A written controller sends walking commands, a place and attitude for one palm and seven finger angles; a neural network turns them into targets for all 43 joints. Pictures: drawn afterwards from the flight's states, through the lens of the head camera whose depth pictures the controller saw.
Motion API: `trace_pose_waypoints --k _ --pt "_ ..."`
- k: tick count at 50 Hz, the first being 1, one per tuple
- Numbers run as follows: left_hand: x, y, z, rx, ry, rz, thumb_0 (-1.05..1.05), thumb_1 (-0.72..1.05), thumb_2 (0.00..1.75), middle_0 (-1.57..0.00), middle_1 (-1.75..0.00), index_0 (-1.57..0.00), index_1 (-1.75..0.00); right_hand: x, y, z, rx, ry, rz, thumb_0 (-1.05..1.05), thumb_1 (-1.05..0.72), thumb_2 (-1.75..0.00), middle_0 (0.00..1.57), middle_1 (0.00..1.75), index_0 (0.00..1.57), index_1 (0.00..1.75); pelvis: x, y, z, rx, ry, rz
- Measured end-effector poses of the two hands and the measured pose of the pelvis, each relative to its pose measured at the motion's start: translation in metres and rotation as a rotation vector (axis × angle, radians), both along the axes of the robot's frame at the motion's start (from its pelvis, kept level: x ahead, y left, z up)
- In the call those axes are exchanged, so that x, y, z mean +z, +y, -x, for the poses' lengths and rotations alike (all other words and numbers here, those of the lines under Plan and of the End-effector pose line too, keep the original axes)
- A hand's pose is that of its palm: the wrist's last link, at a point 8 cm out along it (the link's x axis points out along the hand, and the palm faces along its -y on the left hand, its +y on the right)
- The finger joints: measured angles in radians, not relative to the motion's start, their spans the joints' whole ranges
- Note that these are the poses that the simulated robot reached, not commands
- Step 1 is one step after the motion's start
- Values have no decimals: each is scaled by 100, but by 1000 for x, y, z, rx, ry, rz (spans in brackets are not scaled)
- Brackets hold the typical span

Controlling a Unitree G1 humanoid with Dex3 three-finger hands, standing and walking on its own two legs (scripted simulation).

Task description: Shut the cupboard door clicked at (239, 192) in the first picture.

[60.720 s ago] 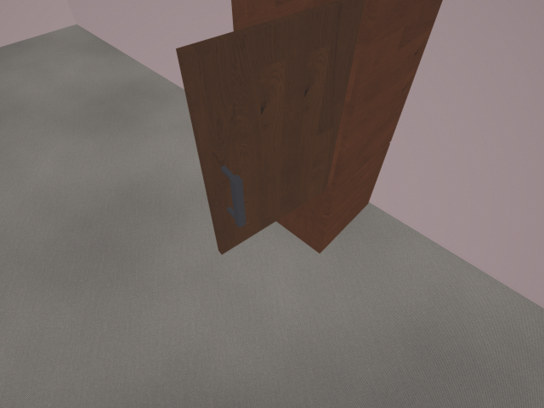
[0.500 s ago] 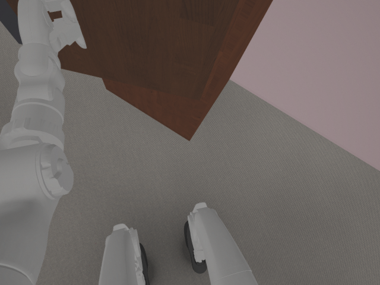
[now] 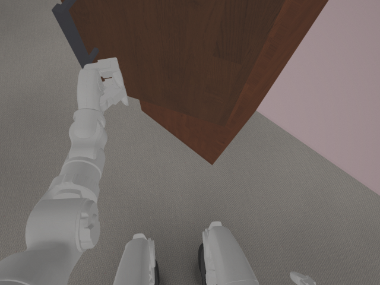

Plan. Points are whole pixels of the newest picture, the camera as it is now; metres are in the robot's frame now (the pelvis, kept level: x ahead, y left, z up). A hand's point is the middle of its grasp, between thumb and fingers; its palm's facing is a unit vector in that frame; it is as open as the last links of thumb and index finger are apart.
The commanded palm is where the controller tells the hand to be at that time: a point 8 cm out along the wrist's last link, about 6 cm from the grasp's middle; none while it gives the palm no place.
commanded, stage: pull the fist back off the door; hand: left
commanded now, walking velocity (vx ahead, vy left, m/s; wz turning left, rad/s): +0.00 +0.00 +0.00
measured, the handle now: (80, 35) +0.65 +0.19 +0.04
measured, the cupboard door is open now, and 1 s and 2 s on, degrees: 21 21 21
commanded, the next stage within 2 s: draw the hand back to the body in 0.04 s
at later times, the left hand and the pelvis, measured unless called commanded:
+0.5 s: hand (80, 109) +0.41 +0.14 +0.11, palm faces -0.01 -1.00 -0.05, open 3.1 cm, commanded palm +0.37 +0.20 +0.12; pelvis +0.01 +0.00 +0.06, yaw +0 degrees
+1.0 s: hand out of the picture +0.30 +0.22 +0.21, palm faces +0.26 -0.92 -0.28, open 3.6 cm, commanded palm +0.26 +0.27 +0.23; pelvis +0.04 +0.01 +0.13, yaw +1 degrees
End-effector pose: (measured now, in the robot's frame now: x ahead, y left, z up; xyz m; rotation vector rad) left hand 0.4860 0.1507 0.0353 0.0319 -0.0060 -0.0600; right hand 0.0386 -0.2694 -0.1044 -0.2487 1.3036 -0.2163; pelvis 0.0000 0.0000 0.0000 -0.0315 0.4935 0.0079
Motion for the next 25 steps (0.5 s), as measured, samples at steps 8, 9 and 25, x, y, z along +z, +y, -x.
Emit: trace_pose_waypoints --k 8,9,25 --pt "7 0 6 6 14 -11 2 90 90 -131 -150 -131 -150 -5 10 -18 25 -57 -28 0 -91 -90 20 30 20 30 1 -1 4 8 -20 -4" --pt "9 0 5 6 9 -12 2 90 90 -131 -150 -131 -150 -5 11 -18 25 -58 -31 0 -91 -90 20 30 20 30 1 -2 4 8 -20 -5" --pt "79 48 93 45 -18 -20 2 90 90 -130 -150 -130 -149 47 22 -27 -18 -143 -83 1 -91 -90 20 30 20 30 58 -3 -9 -13 -177 -23"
